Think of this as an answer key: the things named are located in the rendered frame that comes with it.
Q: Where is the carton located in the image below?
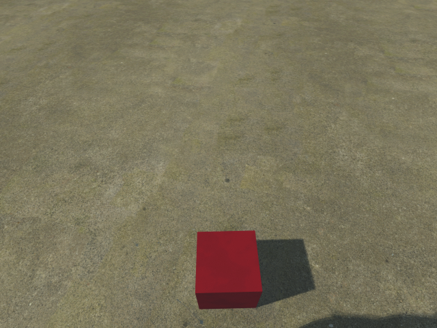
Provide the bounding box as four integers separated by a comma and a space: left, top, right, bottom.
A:
195, 230, 262, 310

